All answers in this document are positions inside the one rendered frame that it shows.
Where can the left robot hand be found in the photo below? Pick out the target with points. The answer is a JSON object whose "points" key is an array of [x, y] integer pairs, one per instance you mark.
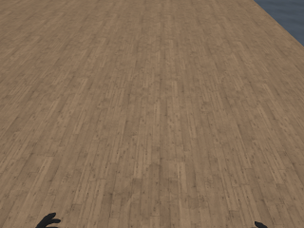
{"points": [[47, 220]]}

